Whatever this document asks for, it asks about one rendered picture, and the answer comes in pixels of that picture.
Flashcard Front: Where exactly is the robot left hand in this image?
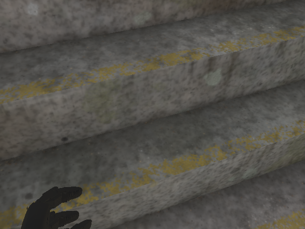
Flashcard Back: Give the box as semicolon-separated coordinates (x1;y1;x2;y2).
21;187;92;229

